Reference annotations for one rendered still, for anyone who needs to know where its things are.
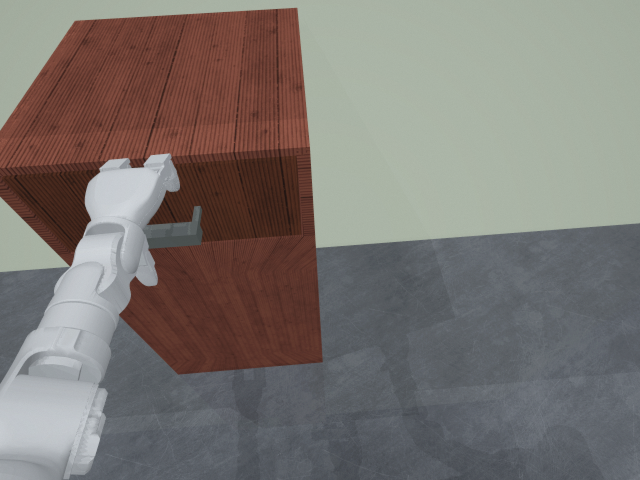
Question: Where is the left robot hand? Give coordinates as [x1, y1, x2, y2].
[85, 153, 180, 286]

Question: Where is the cabinet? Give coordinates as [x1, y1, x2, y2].
[0, 8, 323, 375]

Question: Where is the robot left upper arm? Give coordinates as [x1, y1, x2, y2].
[0, 374, 108, 480]

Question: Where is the handle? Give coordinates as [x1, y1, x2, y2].
[143, 206, 203, 249]

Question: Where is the drawer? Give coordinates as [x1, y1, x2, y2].
[2, 156, 301, 252]

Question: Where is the robot left forearm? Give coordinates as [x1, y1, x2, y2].
[0, 216, 145, 402]

